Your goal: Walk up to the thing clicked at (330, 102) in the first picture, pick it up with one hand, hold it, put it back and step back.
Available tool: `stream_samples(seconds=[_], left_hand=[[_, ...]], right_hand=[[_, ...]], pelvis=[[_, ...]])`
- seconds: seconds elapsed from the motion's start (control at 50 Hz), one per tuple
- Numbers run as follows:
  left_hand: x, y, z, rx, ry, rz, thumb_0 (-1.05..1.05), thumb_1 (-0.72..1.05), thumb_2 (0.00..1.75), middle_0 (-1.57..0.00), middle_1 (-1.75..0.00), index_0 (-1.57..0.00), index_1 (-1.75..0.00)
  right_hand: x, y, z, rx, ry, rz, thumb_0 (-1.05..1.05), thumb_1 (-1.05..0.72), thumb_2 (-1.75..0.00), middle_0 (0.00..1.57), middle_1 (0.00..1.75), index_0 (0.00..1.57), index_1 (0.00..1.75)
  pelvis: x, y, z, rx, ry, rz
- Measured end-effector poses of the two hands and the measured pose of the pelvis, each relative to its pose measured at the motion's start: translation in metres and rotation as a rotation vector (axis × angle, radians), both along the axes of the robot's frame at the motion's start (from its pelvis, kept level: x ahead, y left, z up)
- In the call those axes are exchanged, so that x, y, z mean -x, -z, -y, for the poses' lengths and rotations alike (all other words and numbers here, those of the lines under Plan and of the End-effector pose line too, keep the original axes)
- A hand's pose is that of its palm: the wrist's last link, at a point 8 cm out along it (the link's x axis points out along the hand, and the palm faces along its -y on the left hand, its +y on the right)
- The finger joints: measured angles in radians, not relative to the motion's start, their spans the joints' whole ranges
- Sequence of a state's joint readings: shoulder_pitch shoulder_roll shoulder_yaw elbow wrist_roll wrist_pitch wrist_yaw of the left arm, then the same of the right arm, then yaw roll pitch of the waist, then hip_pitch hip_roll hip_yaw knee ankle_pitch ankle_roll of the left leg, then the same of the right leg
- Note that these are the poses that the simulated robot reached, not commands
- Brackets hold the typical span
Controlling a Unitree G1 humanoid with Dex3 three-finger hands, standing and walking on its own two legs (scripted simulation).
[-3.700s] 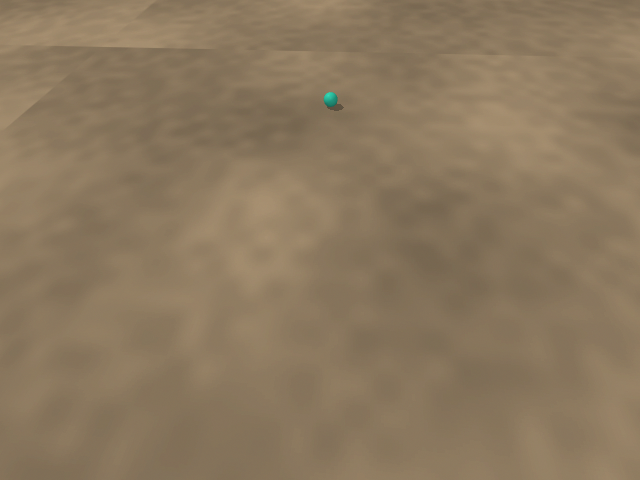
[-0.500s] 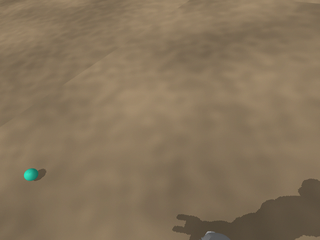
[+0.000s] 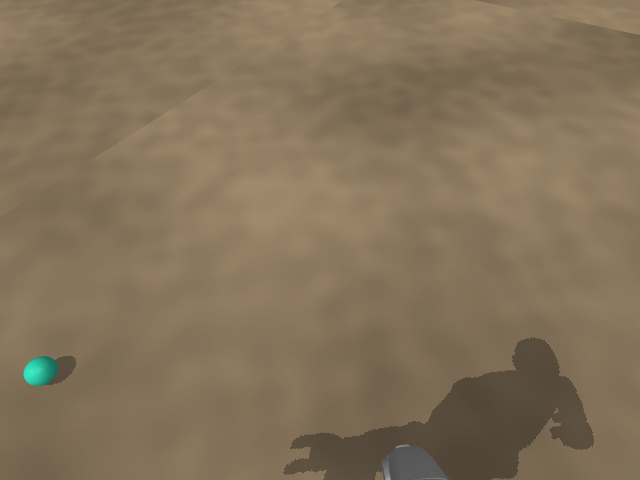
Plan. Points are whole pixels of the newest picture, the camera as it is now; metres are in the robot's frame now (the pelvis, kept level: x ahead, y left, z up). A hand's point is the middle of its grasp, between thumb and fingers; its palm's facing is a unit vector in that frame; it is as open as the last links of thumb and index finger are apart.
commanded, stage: walk up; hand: left
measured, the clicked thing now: (41, 370) +0.57 +0.86 -0.70
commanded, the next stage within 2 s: none
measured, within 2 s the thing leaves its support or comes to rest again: neither
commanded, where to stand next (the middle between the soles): +0.18 +0.76 m, yaw -13 degrees
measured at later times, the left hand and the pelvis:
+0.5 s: hand out of the picture +0.15 +0.51 -0.10, palm faces -0.06 -0.77 -0.63, open 7.4 cm; pelvis +0.05 +0.19 -0.01, yaw -3 degrees
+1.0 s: hand out of the picture +0.17 +0.66 -0.12, palm faces -0.13 -0.82 -0.56, open 7.4 cm; pelvis +0.08 +0.38 -0.01, yaw -6 degrees
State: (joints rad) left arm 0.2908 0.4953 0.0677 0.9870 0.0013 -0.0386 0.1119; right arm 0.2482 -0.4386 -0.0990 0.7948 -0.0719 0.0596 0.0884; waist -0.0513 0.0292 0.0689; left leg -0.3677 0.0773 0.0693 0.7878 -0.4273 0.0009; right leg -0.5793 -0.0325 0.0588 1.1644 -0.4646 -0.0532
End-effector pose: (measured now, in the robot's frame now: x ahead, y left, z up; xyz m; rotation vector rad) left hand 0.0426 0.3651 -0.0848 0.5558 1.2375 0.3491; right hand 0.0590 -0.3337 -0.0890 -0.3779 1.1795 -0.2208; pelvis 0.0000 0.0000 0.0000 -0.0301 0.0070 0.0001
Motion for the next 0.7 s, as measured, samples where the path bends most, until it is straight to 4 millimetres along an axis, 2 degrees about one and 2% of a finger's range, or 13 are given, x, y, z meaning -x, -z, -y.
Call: stream_samples(seconds=[0.08,0.16,0.22,0.28,0.4,0.48,0.54,0.58,0.62,0.66,0.7], left_hand=[[-0.046,-0.001,-0.001,0.069,0.073,0.037,0.01,0.9,0.9,-0.2,-0.3,-0.2,-0.3],[-0.087,-0.002,-0.005,0.093,0.141,0.073,0.01,0.9,0.9,-0.2,-0.3,-0.2,-0.3],[-0.107,0.001,-0.017,0.07,0.178,0.112,0.01,0.9,0.9,-0.21,-0.3,-0.21,-0.3],[-0.112,-0.005,-0.039,0.043,0.167,0.141,0.0,0.9,0.9,-0.21,-0.3,-0.21,-0.3],[-0.107,-0.031,-0.099,-0.01,0.128,0.197,0.0,0.9,0.9,-0.21,-0.3,-0.21,-0.3],[-0.103,-0.035,-0.155,-0.05,0.136,0.165,0.0,0.9,0.9,-0.21,-0.3,-0.21,-0.3],[-0.104,-0.028,-0.205,-0.073,0.144,0.15,0.01,0.9,0.9,-0.21,-0.3,-0.21,-0.3],[-0.107,-0.017,-0.24,-0.085,0.145,0.139,0.01,0.9,0.9,-0.21,-0.3,-0.21,-0.3],[-0.111,-0.006,-0.269,-0.097,0.125,0.118,0.01,0.9,0.9,-0.21,-0.3,-0.21,-0.3],[-0.115,0.0,-0.284,-0.09,0.106,0.095,0.01,0.9,0.9,-0.2,-0.3,-0.21,-0.3],[-0.121,0.002,-0.289,-0.056,0.111,0.079,0.01,0.9,0.9,-0.2,-0.3,-0.2,-0.3]], right_hand=[[0.015,-0.005,-0.031,-0.008,0.052,-0.041,0.0,-0.9,-0.9,0.2,0.3,0.21,0.3],[0.019,0.007,-0.056,-0.027,0.091,-0.064,0.0,-0.9,-0.9,0.21,0.3,0.21,0.3],[0.008,0.028,-0.073,-0.048,0.112,-0.052,0.0,-0.9,-0.9,0.21,0.3,0.21,0.3],[-0.01,0.038,-0.101,-0.072,0.086,-0.046,0.0,-0.91,-0.9,0.2,0.3,0.21,0.3],[-0.051,0.04,-0.148,-0.111,0.013,0.006,0.0,-0.91,-0.9,0.21,0.3,0.21,0.3],[-0.069,0.036,-0.177,-0.096,0.0,0.053,0.0,-0.91,-0.9,0.2,0.3,0.21,0.3],[-0.076,0.035,-0.201,-0.059,-0.007,0.061,0.0,-0.91,-0.9,0.2,0.3,0.21,0.3],[-0.075,0.035,-0.219,-0.022,-0.002,0.063,0.0,-0.91,-0.9,0.2,0.3,0.21,0.3],[-0.065,0.035,-0.241,0.004,0.007,0.058,0.0,-0.91,-0.9,0.2,0.3,0.21,0.3],[-0.051,0.032,-0.262,0.002,0.035,0.034,0.0,-0.91,-0.9,0.2,0.3,0.21,0.3],[-0.037,0.026,-0.283,-0.008,0.069,-0.006,0.0,-0.91,-0.9,0.2,0.3,0.21,0.3]], pelvis=[[-0.014,-0.011,-0.026,-0.009,0.015,0.001],[-0.028,-0.007,-0.05,-0.024,0.042,0.012],[-0.038,0.005,-0.067,-0.008,0.072,0.029],[-0.042,0.008,-0.085,0.022,0.057,0.045],[-0.05,0.003,-0.134,0.002,0.048,0.055],[-0.054,0.008,-0.175,-0.009,0.053,0.048],[-0.055,0.019,-0.211,-0.005,0.058,0.036],[-0.056,0.028,-0.238,-0.012,0.062,0.036],[-0.057,0.034,-0.26,-0.031,0.079,0.046],[-0.061,0.03,-0.276,-0.006,0.074,0.039],[-0.064,0.021,-0.287,-0.001,0.068,0.026]])
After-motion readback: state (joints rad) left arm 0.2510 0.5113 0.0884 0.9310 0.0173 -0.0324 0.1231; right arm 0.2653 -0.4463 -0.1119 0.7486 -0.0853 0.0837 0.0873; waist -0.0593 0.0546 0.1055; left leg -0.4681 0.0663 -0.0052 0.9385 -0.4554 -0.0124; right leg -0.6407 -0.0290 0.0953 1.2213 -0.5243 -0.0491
